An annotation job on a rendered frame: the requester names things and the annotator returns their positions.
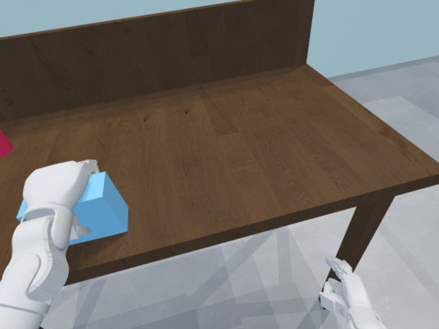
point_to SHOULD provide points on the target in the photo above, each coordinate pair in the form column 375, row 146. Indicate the robot left hand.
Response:
column 62, row 184

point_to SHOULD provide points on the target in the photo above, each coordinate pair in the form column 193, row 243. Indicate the left robot forearm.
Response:
column 38, row 268

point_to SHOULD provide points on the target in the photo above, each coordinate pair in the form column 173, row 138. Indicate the robot right hand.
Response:
column 348, row 293

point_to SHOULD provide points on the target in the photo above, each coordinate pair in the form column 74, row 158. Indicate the table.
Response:
column 210, row 124

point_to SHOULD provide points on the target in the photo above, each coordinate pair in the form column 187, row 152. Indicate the right robot forearm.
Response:
column 362, row 317

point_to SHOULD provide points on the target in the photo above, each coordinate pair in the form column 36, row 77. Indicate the sponge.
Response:
column 101, row 208

